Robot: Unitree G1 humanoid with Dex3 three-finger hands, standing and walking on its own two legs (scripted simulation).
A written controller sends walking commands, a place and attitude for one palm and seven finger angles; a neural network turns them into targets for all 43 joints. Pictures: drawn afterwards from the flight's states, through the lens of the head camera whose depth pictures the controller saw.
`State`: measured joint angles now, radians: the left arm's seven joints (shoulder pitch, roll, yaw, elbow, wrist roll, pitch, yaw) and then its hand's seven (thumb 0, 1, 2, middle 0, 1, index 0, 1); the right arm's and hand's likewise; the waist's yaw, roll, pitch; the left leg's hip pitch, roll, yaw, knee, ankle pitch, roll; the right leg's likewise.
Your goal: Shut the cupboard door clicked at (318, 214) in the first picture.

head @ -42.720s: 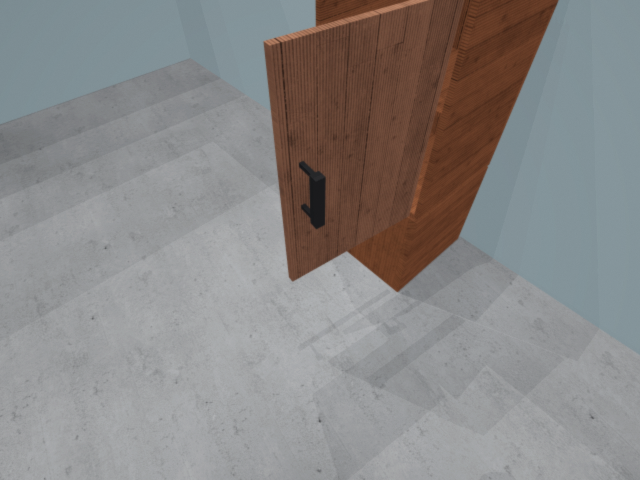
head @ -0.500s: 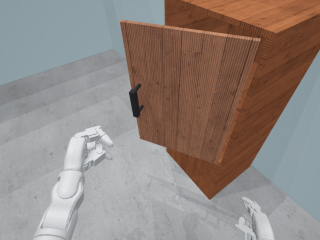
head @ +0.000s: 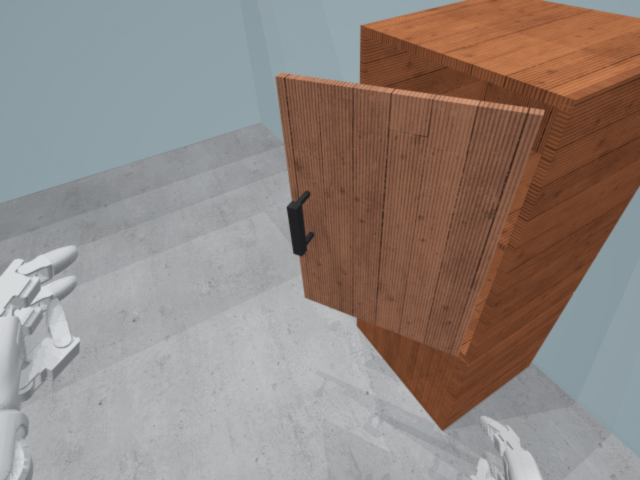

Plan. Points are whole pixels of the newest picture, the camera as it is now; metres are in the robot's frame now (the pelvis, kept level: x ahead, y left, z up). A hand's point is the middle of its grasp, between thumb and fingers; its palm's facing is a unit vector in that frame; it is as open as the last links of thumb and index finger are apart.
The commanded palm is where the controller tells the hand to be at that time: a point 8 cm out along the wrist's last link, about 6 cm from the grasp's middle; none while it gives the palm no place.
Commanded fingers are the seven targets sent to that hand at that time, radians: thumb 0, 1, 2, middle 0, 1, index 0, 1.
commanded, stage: draw the hand back to the body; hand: left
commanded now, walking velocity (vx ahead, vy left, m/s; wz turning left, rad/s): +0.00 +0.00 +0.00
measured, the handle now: (302, 223) +0.62 +0.13 -0.05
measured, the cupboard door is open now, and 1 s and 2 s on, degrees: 31 31 31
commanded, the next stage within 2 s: step back with the hand held close in 0.36 s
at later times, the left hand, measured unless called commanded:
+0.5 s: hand (74, 351) +0.18 +0.26 +0.16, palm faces +0.47 -0.78 -0.41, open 7.4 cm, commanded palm +0.13 +0.29 +0.17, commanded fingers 0.00 0.90 0.90 -0.20 -0.30 -0.20 -0.30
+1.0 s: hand (31, 381) +0.15 +0.29 +0.16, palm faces +0.42 -0.76 -0.49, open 7.4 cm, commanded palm +0.09 +0.32 +0.17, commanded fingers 0.00 0.90 0.90 -0.20 -0.30 -0.20 -0.30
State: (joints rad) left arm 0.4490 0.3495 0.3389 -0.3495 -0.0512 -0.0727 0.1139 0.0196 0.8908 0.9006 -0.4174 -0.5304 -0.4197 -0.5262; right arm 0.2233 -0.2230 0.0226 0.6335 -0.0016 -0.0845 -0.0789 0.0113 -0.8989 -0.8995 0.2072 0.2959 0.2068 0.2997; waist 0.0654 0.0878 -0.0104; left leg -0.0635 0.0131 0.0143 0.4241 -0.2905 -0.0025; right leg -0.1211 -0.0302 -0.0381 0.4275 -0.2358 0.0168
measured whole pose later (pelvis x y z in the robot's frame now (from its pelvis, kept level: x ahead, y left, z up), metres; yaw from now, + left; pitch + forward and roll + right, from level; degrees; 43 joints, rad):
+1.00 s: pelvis -0.06 +0.02 -0.01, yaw -1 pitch +0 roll +0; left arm 0.53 0.43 0.44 -0.45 -0.04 -0.19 0.15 0.02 0.89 0.90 -0.21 -0.31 -0.22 -0.30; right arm 0.20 -0.23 0.00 0.55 0.01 -0.03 -0.09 0.01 -0.90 -0.90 0.21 0.30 0.21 0.30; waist 0.00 0.01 -0.01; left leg -0.32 0.00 0.05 0.60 -0.29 0.03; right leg -0.36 -0.05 0.00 0.56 -0.19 0.04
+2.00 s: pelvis -0.19 +0.01 -0.04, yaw +8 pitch +1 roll -2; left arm 0.49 0.48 0.52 -0.54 -0.05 -0.29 0.16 0.02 0.89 0.90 -0.22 -0.31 -0.22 -0.30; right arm 0.19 -0.17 -0.02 0.61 0.00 -0.13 -0.06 0.01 -0.90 -0.90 0.21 0.30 0.21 0.30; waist -0.01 0.00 -0.02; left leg -0.62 0.12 0.13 0.69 -0.18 0.01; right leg -0.36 0.05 0.05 0.72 -0.43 -0.02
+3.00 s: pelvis -0.33 +0.04 -0.01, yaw -6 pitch +0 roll -1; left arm 0.58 0.41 0.41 -0.45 -0.03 -0.20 0.18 0.02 0.88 0.90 -0.22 -0.31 -0.22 -0.30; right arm 0.29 -0.20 0.02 0.67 0.00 -0.08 -0.06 0.01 -0.90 -0.90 0.21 0.30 0.21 0.30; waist -0.02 0.03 -0.07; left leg -0.33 0.03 0.02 0.57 -0.24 0.00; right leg -0.18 0.06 -0.03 0.51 -0.34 -0.05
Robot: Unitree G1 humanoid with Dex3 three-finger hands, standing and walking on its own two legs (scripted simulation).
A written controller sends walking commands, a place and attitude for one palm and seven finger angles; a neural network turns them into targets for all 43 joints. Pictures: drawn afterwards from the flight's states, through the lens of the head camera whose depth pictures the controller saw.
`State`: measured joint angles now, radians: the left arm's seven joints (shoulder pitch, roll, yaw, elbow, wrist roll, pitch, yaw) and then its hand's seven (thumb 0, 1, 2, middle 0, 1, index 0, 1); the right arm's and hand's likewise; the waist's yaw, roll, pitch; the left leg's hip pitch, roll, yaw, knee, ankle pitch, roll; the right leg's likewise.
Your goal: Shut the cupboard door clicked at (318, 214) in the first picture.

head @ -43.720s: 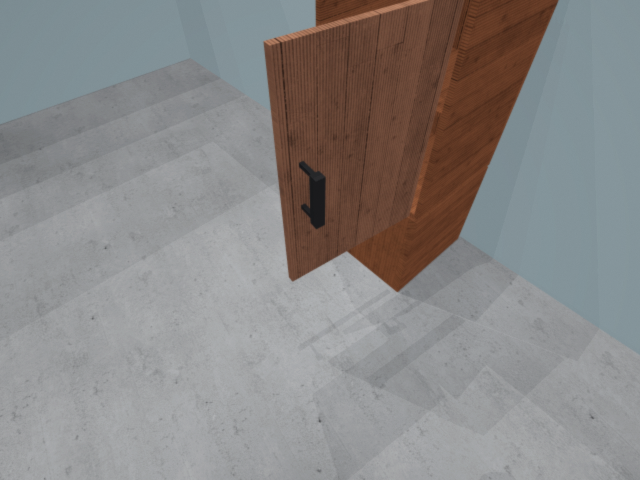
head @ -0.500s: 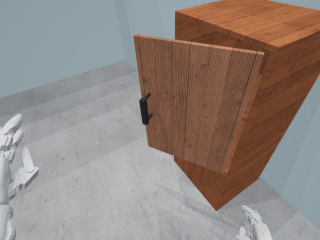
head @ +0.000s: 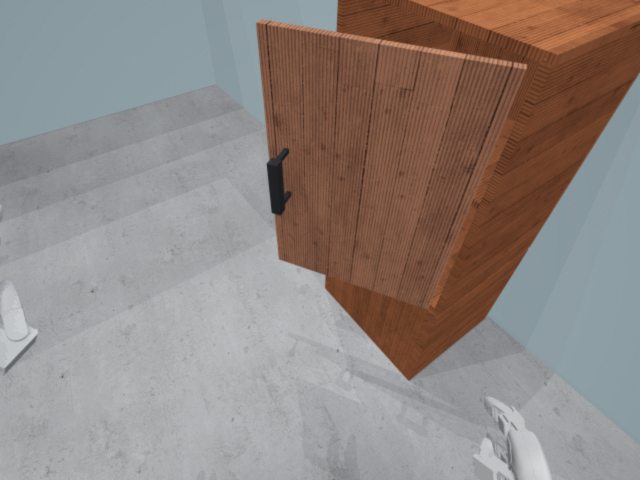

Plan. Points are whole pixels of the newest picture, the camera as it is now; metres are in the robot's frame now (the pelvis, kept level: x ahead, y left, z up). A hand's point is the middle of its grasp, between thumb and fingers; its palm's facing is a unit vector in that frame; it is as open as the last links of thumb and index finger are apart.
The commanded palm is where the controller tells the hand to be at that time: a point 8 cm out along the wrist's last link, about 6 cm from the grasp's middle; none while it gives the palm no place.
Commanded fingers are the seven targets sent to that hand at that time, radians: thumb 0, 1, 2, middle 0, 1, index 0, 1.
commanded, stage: step back with the hand held close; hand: left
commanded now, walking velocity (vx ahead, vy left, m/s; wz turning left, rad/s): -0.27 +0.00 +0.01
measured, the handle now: (281, 181) +0.67 +0.12 -0.03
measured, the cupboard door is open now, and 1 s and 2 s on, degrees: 31 31 31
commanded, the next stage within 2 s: stop stepping back and stand still in 1.16 s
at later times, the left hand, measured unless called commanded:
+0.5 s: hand (0, 398) +0.15 +0.26 +0.17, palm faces +0.46 -0.75 -0.47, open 7.4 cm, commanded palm +0.07 +0.30 +0.19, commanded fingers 0.00 0.90 0.90 -0.20 -0.30 -0.20 -0.30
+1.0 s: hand out of the picture +0.03 +0.28 +0.19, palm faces +0.60 -0.66 -0.45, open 7.4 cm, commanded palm -0.04 +0.30 +0.19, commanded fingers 0.00 0.90 0.90 -0.20 -0.30 -0.20 -0.30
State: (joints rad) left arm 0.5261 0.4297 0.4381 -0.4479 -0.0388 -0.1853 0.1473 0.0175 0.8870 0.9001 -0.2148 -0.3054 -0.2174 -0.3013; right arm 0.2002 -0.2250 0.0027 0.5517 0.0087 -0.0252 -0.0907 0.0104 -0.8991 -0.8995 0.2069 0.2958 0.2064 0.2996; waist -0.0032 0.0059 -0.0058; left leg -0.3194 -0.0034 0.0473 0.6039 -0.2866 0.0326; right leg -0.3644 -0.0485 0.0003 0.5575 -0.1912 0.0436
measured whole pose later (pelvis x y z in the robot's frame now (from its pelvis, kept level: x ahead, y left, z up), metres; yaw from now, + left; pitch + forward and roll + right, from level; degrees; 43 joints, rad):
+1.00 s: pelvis -0.13 -0.02 -0.02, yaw +9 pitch +1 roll -2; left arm 0.49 0.48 0.52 -0.54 -0.05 -0.29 0.16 0.02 0.89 0.90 -0.22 -0.31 -0.22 -0.30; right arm 0.19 -0.17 -0.02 0.61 0.00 -0.13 -0.06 0.01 -0.90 -0.90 0.21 0.30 0.21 0.30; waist -0.01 0.00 -0.02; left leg -0.62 0.12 0.13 0.69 -0.18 0.01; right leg -0.36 0.05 0.05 0.72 -0.43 -0.02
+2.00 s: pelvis -0.27 +0.01 +0.00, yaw -5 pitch +0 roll -1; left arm 0.58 0.41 0.41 -0.45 -0.03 -0.20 0.18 0.02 0.88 0.90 -0.22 -0.31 -0.22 -0.30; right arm 0.29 -0.20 0.02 0.67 0.00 -0.08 -0.06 0.01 -0.90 -0.90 0.21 0.30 0.21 0.30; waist -0.02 0.03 -0.07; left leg -0.33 0.03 0.02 0.57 -0.24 0.00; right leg -0.18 0.06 -0.03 0.51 -0.34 -0.05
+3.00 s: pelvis -0.27 +0.03 +0.02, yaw -5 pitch -2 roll +0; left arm 0.17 0.28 0.01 1.11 0.02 -0.01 0.01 0.01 0.91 0.90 -0.20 -0.30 -0.21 -0.30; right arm 0.17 -0.28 -0.01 1.13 -0.02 0.00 -0.01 0.00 -0.90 -0.90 0.21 0.30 0.21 0.30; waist -0.01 0.01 0.01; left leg -0.19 -0.03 0.04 0.36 -0.14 0.04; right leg -0.07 0.00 -0.02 0.35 -0.25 -0.01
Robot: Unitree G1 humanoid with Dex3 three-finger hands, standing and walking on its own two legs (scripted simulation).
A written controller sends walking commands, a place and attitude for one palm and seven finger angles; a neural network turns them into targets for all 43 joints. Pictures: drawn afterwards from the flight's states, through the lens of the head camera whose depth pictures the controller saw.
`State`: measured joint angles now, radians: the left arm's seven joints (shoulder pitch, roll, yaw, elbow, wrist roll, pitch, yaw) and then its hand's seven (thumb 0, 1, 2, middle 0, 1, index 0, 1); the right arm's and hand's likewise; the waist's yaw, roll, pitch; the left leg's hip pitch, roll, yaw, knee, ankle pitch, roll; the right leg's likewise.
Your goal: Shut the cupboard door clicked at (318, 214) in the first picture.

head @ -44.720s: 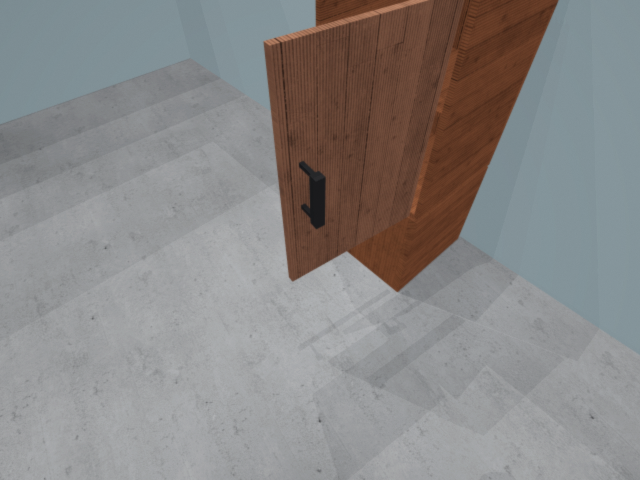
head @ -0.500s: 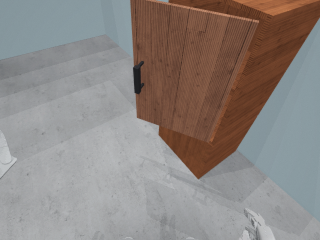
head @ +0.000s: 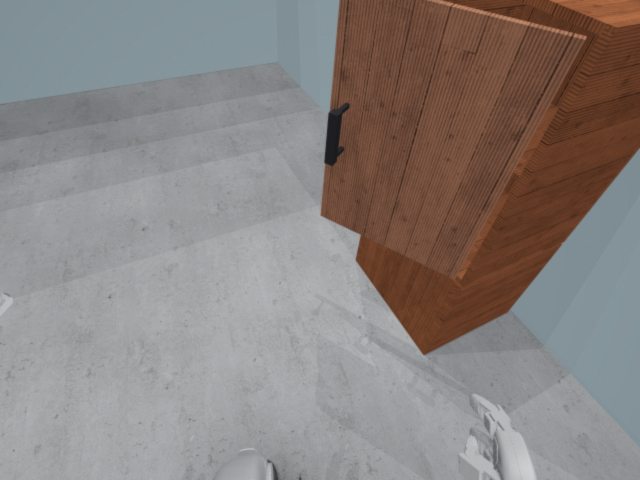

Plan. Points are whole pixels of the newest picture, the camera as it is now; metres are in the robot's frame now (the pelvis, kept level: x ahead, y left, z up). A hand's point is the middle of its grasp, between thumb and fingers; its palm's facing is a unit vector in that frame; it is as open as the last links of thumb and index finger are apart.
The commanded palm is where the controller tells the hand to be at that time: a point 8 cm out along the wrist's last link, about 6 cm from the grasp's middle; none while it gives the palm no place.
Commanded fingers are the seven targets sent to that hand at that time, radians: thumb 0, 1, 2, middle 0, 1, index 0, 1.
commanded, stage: step back with the hand held close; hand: left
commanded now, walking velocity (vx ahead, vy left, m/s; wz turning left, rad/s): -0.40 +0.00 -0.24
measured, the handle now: (337, 134) +0.81 +0.00 -0.01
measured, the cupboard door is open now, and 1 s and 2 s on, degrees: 31 31 31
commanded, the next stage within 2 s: stop stepping back and stand still in 0.16 s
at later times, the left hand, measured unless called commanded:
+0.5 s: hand out of the picture +0.12 +0.25 +0.21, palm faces +0.21 -0.85 -0.49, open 7.4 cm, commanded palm +0.08 +0.30 +0.21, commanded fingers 0.00 0.90 0.90 -0.20 -0.30 -0.20 -0.30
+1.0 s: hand out of the picture +0.11 +0.26 +0.20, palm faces +0.25 -0.85 -0.47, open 7.4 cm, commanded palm +0.07 +0.31 +0.21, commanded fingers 0.00 0.90 0.90 -0.20 -0.30 -0.20 -0.30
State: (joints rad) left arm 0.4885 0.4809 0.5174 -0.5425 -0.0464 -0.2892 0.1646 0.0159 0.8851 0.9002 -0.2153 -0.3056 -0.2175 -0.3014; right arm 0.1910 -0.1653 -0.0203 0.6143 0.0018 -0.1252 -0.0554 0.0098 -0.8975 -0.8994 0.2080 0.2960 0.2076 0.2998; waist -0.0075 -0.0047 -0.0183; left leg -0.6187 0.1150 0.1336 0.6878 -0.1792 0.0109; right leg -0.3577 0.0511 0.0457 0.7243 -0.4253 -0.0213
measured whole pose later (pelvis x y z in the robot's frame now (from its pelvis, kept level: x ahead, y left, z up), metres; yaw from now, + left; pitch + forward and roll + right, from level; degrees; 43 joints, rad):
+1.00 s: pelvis -0.14 +0.05 +0.03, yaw -14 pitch +0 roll -1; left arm 0.58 0.41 0.41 -0.45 -0.03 -0.20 0.18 0.02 0.88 0.90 -0.22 -0.31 -0.22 -0.30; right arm 0.29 -0.20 0.02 0.67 0.00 -0.08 -0.06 0.01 -0.90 -0.90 0.21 0.30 0.21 0.30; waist -0.02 0.03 -0.07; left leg -0.33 0.03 0.02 0.57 -0.24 0.00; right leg -0.18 0.06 -0.03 0.51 -0.34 -0.05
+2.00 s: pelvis -0.14 +0.07 +0.04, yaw -14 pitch -2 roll +0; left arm 0.17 0.28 0.01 1.11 0.02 -0.01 0.01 0.01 0.91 0.90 -0.20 -0.30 -0.21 -0.30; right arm 0.17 -0.28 -0.01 1.13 -0.02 0.00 -0.01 0.00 -0.90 -0.90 0.21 0.30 0.21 0.30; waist -0.01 0.01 0.01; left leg -0.19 -0.03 0.04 0.36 -0.14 0.04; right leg -0.07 0.00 -0.02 0.35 -0.25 -0.01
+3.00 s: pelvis -0.11 +0.05 +0.03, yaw -11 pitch -1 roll +0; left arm 0.16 0.26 0.02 1.08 0.01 0.01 0.03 0.01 0.90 0.90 -0.20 -0.30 -0.21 -0.30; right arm 0.17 -0.27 -0.01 1.10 -0.02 0.03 -0.02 0.00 -0.90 -0.90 0.21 0.30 0.20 0.30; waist -0.02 0.00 0.04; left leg -0.22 -0.03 -0.01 0.44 -0.20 0.02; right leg -0.06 0.00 -0.07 0.40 -0.32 -0.03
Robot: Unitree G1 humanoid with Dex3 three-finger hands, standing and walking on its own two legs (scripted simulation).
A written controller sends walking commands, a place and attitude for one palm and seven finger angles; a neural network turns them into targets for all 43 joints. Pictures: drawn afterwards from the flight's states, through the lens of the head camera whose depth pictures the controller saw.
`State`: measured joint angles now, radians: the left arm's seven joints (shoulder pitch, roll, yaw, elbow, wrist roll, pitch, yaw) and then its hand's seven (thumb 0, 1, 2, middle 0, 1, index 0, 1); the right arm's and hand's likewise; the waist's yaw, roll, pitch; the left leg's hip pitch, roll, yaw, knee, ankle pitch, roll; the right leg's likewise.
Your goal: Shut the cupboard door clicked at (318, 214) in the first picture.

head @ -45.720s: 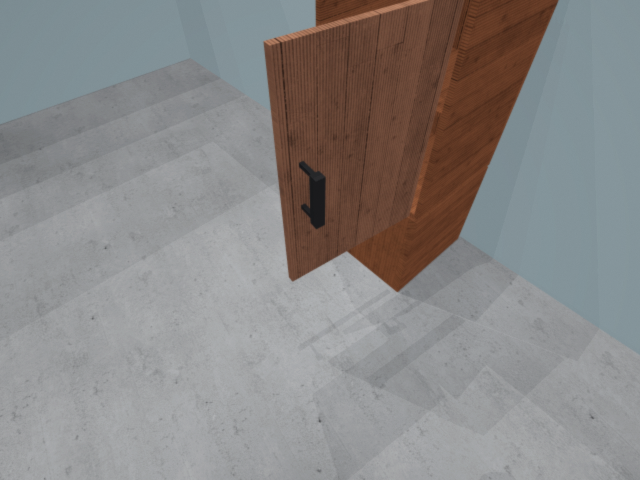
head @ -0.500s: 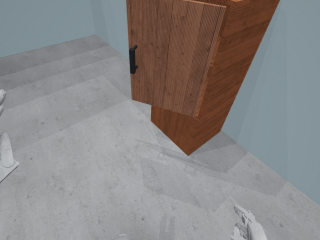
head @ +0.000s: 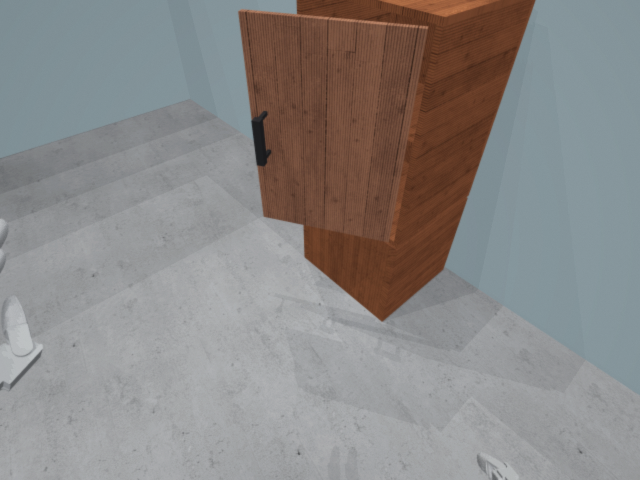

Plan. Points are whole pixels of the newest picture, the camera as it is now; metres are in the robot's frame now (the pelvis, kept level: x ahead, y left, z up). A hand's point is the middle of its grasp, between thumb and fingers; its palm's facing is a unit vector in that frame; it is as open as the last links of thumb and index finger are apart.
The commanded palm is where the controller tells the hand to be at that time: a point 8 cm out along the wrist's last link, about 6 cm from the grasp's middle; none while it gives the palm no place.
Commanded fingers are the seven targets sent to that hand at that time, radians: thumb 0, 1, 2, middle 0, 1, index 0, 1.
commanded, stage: let the arm hang, fingers relaxed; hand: left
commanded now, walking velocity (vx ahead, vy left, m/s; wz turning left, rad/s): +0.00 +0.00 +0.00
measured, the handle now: (262, 138) +0.93 +0.19 -0.04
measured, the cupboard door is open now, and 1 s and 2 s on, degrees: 31 31 31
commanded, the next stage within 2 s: look to check the result in 1.16 s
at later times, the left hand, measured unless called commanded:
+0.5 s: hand out of the picture -0.02 +0.21 -0.17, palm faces +0.02 -0.98 -0.19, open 7.1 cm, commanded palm none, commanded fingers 0.00 0.90 0.90 -0.20 -0.30 -0.20 -0.30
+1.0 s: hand out of the picture +0.06 +0.25 -0.15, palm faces -0.01 -0.96 -0.29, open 7.4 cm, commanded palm none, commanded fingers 0.00 0.90 0.90 -0.20 -0.30 -0.20 -0.30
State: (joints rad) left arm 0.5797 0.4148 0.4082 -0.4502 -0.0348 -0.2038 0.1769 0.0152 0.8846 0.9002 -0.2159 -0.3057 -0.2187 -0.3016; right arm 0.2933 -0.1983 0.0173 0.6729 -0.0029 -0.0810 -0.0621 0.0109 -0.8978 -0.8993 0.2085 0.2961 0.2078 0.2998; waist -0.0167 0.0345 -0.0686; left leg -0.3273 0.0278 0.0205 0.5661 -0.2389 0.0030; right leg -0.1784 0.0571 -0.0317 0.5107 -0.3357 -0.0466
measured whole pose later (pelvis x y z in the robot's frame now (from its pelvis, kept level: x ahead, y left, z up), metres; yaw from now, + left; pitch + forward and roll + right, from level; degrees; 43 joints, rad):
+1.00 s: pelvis +0.00 +0.02 +0.01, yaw +0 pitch -2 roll +0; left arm 0.17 0.28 0.01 1.11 0.02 -0.01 0.01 0.01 0.91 0.90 -0.20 -0.30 -0.21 -0.30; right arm 0.17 -0.28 -0.01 1.13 -0.02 0.00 -0.01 0.00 -0.90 -0.90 0.21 0.30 0.21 0.30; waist -0.01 0.01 0.01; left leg -0.19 -0.03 0.04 0.36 -0.14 0.04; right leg -0.07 0.00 -0.02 0.35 -0.25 -0.01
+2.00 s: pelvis +0.02 +0.01 +0.01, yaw +3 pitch -1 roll +0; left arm 0.16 0.26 0.02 1.08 0.01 0.01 0.03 0.01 0.90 0.90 -0.20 -0.30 -0.21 -0.30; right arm 0.17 -0.27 -0.01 1.10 -0.02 0.03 -0.02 0.00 -0.90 -0.90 0.21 0.30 0.20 0.30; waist -0.02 0.00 0.04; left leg -0.22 -0.03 -0.01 0.44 -0.20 0.02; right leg -0.06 0.00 -0.07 0.40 -0.32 -0.03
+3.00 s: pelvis +0.06 +0.05 +0.00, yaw +42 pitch +1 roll +0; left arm 0.25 0.27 0.07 0.94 0.03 0.04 -0.02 0.01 0.91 0.90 -0.20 -0.30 -0.20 -0.30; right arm 0.24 -0.22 -0.04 0.90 -0.03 -0.02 0.01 0.00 -0.90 -0.90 0.20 0.30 0.20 0.30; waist -0.01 -0.05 0.07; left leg -0.21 -0.01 0.02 0.52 -0.33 0.02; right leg -0.49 -0.11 -0.05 1.06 -0.39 0.06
